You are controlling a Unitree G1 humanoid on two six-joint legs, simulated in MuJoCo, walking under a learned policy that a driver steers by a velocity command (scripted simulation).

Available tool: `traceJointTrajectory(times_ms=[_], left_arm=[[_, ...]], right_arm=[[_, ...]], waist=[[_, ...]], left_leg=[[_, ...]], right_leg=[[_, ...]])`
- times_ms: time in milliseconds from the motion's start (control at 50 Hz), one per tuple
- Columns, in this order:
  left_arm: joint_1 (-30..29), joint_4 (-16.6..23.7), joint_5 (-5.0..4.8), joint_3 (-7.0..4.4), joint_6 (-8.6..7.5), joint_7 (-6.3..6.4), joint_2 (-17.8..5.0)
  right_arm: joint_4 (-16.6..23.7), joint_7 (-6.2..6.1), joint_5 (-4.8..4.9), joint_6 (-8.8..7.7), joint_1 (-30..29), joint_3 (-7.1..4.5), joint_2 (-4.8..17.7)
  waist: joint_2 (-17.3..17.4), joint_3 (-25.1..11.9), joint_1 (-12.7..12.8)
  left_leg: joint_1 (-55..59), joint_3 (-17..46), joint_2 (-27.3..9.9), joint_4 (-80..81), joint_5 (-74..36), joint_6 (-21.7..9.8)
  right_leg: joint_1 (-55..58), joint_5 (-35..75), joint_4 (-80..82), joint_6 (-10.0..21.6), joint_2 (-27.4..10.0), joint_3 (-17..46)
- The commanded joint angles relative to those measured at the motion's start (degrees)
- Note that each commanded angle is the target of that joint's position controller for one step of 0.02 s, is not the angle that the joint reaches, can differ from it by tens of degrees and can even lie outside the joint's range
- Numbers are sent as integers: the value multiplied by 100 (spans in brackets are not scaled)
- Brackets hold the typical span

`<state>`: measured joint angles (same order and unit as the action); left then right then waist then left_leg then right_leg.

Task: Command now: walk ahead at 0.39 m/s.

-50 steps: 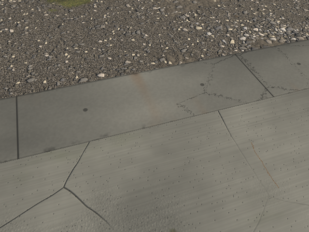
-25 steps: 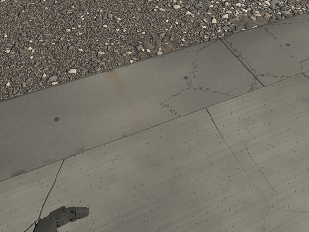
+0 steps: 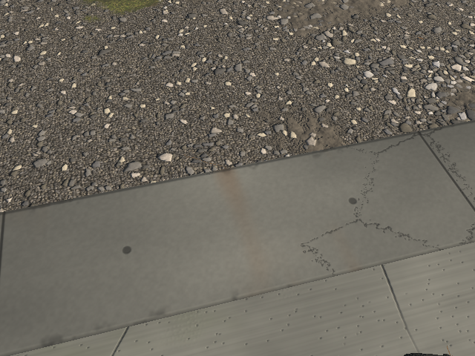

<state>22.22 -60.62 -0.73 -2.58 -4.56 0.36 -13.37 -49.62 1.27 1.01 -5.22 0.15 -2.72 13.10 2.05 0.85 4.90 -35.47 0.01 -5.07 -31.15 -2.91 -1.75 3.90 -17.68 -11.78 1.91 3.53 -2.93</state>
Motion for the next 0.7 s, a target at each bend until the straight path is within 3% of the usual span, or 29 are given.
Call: traceJointTrajectory(times_ms=[20, 40, 60, 80, 100, 120, 140, 160, 180, 220, 260, 300, 340, 400, 440, 460, 480, 500, 520, 600, 700], left_arm=[[93, 123, 25, -205, 95, 64, -987], [-61, 171, 25, -198, 135, 73, -982], [-40, 238, 57, -144, 139, 73, -863], [262, 363, 208, -20, 87, 62, -516], [1112, 109, 87, 136, -8, 2, 0], [801, 39, -47, -36, -52, -17, -651], [162, 240, -146, -79, -48, 4, -760], [-182, 299, -89, -85, -5, 64, -700], [-277, 308, -22, -128, 84, 123, -652], [-4, 237, 32, -97, 260, 158, -318], [-20, 270, 51, -72, 340, 213, -199], [-295, 341, 88, -70, 406, 245, -273], [-518, 371, 84, -108, 489, 251, -406], [-771, 375, 115, -138, 530, 245, -419], [-872, 387, 216, -145, 498, 242, -508], [-863, 407, 204, -167, 474, 256, -721], [-1001, 324, 82, -244, 465, 252, -1001], [-1012, 283, 45, -212, 434, 209, -700], [-1047, 246, 84, -166, 396, 192, -521], [-1075, 142, 82, -157, 291, 181, -501], [-1038, 20, 61, -147, 316, 205, -513]], right_arm=[[398, 86, -36, -141, -178, -137, 596], [182, 81, -77, -167, 534, -237, 787], [-59, 54, -140, -185, 1326, -347, 1099], [-204, 11, -295, -165, 2100, -418, 1561], [-288, 51, -238, -107, 2227, -358, 1495], [-221, 61, -136, -45, 2085, -268, 1096], [-110, 32, -81, -28, 1411, -192, 907], [-42, 19, -116, -32, 951, -121, 740], [-30, 12, -148, -40, 673, -64, 557], [-134, 37, -293, -50, 532, -12, 419], [-202, 6, -331, -52, 441, -26, 547], [-254, -62, -284, 3, 449, -49, 681], [-321, -119, -232, 91, 535, -55, 760], [-403, -168, -158, 198, 515, -5, 643], [-550, -170, -136, 227, 816, 60, 450], [-580, -165, -186, 223, 1001, 58, 432], [-620, -180, -175, 244, 1361, 29, 426], [-633, -223, -193, 286, 1178, 28, 479], [-608, -252, -166, 324, 1074, 16, 490], [-681, -282, -164, 386, 1093, 2, 477], [-764, -278, -120, 418, 1067, -20, 468]], waist=[[-667, 125, -386], [-717, -313, -768], [-578, -903, -1068], [416, -1863, -1051], [1487, -2858, -816], [670, -2682, -948], [486, -1662, -813], [19, -1124, -645], [-43, -810, -464], [202, -755, -187], [365, -739, -74], [393, -849, -143], [391, -827, -239], [327, -389, -229], [72, -101, -266], [-264, -39, -443], [-900, 18, -764], [-842, 57, -576], [-795, 43, -569], [-604, -227, -538], [-378, -324, -487]], left_leg=[[477, -136, 306, 305, 366, -210], [1402, -279, 517, 454, 112, -344], [2728, -137, 296, 410, -1129, -536], [4845, 1362, -1083, -122, -3286, -1113], [6094, 3220, -2169, 260, -3912, -2057], [5499, 2843, -1802, 462, -3204, -1798], [4580, 1965, -1547, 625, -2989, -1528], [3676, 1495, -1278, 880, -2834, -1358], [2940, 1152, -1085, 1116, -2634, -1258], [2033, 701, -842, 1381, -2620, -1216], [1733, 386, -713, 1482, -2682, -1261], [1751, 330, -677, 1546, -2034, -1222], [1710, 447, -697, 1719, -628, -1162], [1394, 578, -538, 1834, 1779, -910], [1305, 583, -250, 1690, 2654, -496], [1250, 442, 4, 1393, 2701, -300], [1407, 106, 370, 1382, 2414, -171], [1886, -91, 453, 1160, 2081, -75], [2103, -116, 433, 1039, 1831, -70], [2362, -83, 344, 845, 974, -132], [2504, -91, 312, 711, 438, -105]], right_leg=[[105, 4073, -649, 663, -1681, 618], [61, 4926, -1423, 506, -1474, 487], [-459, 4629, -2499, 262, -1122, 293], [-2124, 2037, -4486, -59, -517, 65], [-3423, -2200, -6126, -280, 257, 694], [-3541, -2089, -6529, -235, -61, 1277], [-3906, -1720, -6384, -225, -350, 958], [-3784, -1309, -6030, -273, -625, 766], [-3461, -1032, -5633, -299, -804, 718], [-2539, -637, -5012, -328, -890, 658], [-2234, -415, -4150, -378, -855, 550], [-2025, 15, -3412, -393, -835, 506], [-1843, 376, -2992, -386, -812, 479], [-1506, 771, -2094, -257, -743, 371], [-1242, 1302, -1320, -114, -905, 554], [-1155, 1773, -1260, 2, -1159, 765], [-1456, 1215, -1326, 137, -1098, 746], [-1915, 578, -1138, 84, -966, 719], [-2051, 515, -1043, -9, -925, 696], [-1688, 1517, -1256, -105, -827, 572], [-1474, 2003, -1403, -51, -785, 516]])
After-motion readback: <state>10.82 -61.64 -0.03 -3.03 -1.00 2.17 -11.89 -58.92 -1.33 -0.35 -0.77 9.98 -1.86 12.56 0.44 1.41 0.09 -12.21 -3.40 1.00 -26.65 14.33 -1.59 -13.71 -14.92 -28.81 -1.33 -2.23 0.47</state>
